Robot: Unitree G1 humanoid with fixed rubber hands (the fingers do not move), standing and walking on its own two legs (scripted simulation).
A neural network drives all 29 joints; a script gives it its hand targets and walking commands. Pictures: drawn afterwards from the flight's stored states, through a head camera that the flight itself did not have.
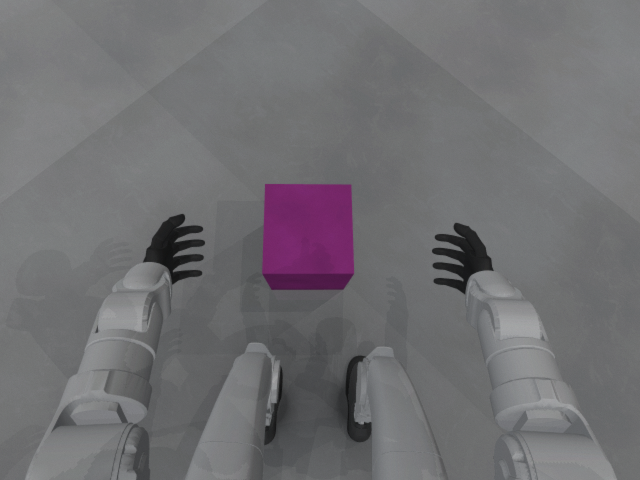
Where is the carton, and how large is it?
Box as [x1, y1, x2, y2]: [262, 184, 353, 289]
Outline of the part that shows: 265,184 262,273 271,289 342,289 353,274 350,184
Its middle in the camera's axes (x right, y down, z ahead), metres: -0.03 +0.01 +0.99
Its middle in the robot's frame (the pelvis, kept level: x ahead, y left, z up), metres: +0.50 +0.03 -0.55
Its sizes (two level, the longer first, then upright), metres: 0.210 0.200 0.250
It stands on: the floor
